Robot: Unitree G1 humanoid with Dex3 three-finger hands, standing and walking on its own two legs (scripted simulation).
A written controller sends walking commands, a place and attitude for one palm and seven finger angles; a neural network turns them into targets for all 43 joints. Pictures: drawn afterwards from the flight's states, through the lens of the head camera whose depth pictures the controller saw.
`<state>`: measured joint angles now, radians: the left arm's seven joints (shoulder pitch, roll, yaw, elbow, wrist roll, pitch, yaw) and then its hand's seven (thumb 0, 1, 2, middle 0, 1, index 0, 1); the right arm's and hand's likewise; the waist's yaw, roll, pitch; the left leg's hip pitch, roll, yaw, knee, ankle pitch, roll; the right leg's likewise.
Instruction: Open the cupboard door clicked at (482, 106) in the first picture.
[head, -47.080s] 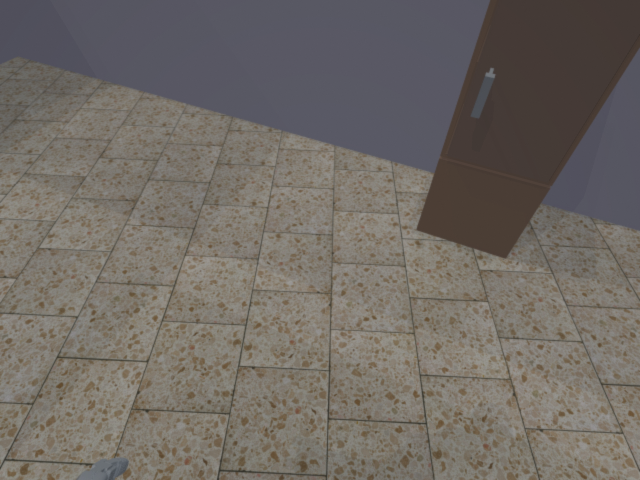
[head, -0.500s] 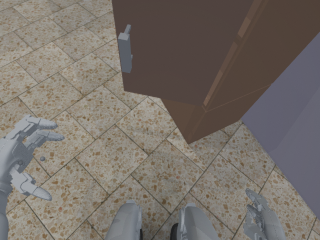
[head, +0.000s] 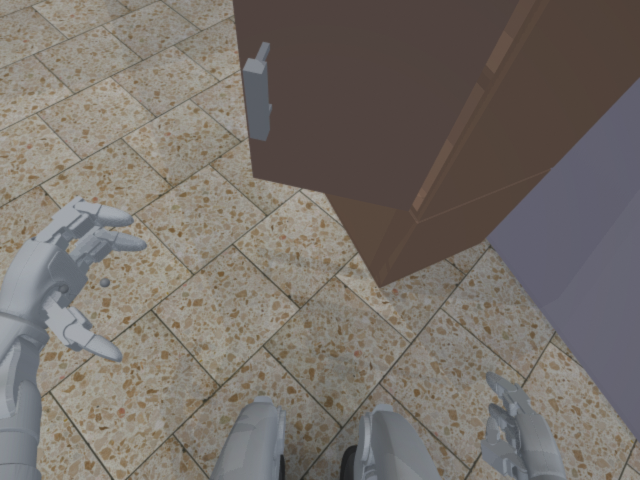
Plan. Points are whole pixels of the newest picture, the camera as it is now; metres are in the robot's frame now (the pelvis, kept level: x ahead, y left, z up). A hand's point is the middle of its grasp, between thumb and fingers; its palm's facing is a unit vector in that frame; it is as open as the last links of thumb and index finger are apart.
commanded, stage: move the hooked fingers beside the handle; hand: left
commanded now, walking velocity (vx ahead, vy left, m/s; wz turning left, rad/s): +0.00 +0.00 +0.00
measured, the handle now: (262, 92) +0.63 +0.14 +0.04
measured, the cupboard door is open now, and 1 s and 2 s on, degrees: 53 53 53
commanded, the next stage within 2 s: none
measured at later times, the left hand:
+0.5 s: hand (154, 207) +0.41 +0.24 +0.04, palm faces -0.15 -0.99 -0.04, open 14.0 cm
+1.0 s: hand (190, 148) +0.51 +0.21 +0.04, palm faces -0.15 -0.99 -0.03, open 14.0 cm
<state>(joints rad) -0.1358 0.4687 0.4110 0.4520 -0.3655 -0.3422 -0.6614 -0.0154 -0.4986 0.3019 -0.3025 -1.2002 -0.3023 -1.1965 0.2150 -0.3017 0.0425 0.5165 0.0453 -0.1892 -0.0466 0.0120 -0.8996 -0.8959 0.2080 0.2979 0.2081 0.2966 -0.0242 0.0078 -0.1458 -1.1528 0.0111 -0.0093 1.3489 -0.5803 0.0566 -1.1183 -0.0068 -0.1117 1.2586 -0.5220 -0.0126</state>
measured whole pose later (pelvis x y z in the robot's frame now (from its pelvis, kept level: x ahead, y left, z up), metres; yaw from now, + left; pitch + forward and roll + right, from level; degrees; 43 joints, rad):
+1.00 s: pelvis +0.00 +0.00 -0.02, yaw -2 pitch +29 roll -5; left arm -0.90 0.66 0.46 1.15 -0.12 -0.41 -0.52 -0.02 -0.50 0.30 -0.30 -1.20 -0.30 -1.20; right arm 0.31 -0.30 0.07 0.59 0.01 0.02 -0.02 0.01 -0.90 -0.90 0.21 0.30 0.21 0.30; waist -0.18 0.02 -0.13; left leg -1.31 0.04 0.00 1.39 -0.58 0.05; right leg -1.29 0.02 -0.10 1.30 -0.51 -0.02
